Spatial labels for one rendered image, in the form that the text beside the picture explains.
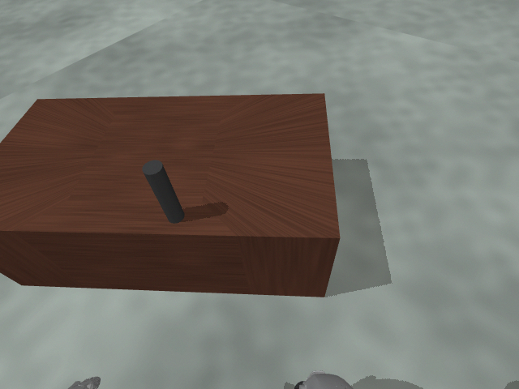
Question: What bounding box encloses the can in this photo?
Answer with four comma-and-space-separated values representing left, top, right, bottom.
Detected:
142, 160, 185, 224

